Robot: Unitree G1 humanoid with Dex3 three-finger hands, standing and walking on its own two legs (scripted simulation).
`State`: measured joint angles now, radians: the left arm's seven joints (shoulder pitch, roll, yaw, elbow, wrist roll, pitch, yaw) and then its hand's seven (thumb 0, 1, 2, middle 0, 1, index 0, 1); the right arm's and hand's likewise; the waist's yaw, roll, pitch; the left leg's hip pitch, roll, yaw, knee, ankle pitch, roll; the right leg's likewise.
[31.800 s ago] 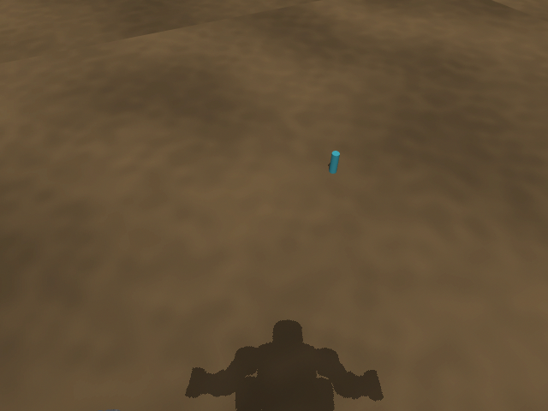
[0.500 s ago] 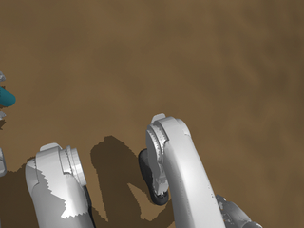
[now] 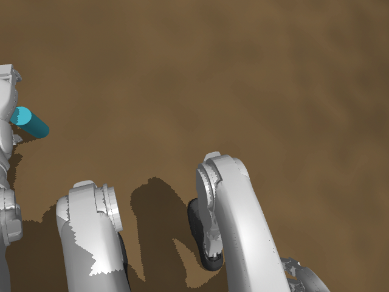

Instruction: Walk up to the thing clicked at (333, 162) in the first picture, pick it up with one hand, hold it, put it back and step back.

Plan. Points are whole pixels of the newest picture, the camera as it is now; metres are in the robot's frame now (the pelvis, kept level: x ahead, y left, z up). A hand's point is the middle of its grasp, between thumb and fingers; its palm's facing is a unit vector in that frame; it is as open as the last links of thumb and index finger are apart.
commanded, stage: withdraw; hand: left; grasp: from above
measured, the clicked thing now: (31, 124) +0.48 +0.29 -0.26
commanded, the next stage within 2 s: home in 0.58 s
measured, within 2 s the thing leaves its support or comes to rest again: neither
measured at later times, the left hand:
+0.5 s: hand out of the picture +0.43 +0.31 -0.03, palm faces -0.45 -0.04 -0.89, open 13.4 cm
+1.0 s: hand out of the picture +0.47 +0.29 -0.09, palm faces -0.28 -0.20 -0.94, open 12.1 cm
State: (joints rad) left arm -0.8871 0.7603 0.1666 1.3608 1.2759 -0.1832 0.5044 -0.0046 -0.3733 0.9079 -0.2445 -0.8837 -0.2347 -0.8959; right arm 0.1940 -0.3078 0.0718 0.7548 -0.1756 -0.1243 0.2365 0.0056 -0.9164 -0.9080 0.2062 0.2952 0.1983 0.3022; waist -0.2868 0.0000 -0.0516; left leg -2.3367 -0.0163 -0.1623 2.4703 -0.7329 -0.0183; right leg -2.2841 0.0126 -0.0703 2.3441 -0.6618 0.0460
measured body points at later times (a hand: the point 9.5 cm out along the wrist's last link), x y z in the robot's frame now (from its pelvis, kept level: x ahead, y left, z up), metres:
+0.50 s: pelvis -0.02 +0.00 +0.08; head +0.17 +0.07 +0.48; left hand +0.45 +0.31 +0.03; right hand +0.08 -0.29 -0.02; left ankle +0.06 +0.12 -0.28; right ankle +0.10 -0.13 -0.28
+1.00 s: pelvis -0.01 +0.00 +0.04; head +0.22 +0.06 +0.43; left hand +0.48 +0.30 -0.04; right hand +0.02 -0.25 -0.07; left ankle +0.06 +0.12 -0.28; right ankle +0.10 -0.13 -0.28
